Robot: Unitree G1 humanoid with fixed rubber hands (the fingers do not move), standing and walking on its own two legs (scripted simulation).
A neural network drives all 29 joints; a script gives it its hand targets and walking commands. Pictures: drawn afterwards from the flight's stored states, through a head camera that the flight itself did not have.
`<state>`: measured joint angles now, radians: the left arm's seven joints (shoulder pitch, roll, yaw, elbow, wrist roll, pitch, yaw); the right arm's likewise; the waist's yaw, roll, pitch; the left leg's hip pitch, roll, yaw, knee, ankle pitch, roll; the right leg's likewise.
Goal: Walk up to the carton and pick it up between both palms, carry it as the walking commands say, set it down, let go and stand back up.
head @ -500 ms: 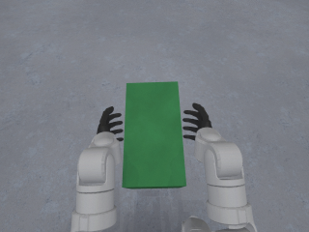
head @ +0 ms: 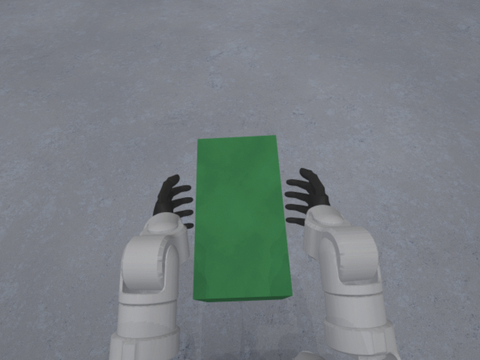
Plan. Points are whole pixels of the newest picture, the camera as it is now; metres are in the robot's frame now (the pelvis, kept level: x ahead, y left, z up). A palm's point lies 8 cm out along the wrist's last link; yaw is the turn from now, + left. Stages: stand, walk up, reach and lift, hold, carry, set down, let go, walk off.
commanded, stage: carry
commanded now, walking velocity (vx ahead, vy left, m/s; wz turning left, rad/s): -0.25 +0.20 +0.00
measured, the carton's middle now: (240, 221) +0.36 -0.01 +0.00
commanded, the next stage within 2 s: none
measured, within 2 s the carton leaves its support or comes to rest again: neither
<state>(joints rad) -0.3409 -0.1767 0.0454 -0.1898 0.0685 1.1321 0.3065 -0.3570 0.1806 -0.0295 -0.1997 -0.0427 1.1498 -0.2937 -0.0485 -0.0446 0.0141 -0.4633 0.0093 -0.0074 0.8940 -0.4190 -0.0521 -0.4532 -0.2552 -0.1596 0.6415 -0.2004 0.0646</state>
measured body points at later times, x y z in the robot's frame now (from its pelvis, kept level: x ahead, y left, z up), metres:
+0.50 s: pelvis -0.22 +0.11 +0.01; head -0.20 +0.08 +0.46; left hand +0.09 +0.23 +0.09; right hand +0.10 +0.00 +0.08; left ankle -0.22 +0.26 -0.63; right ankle -0.14 -0.01 -0.72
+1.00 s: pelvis -0.44 +0.20 +0.00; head -0.40 +0.18 +0.45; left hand -0.13 +0.34 +0.08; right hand -0.10 +0.11 +0.07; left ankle -0.39 +0.33 -0.65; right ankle -0.38 +0.12 -0.72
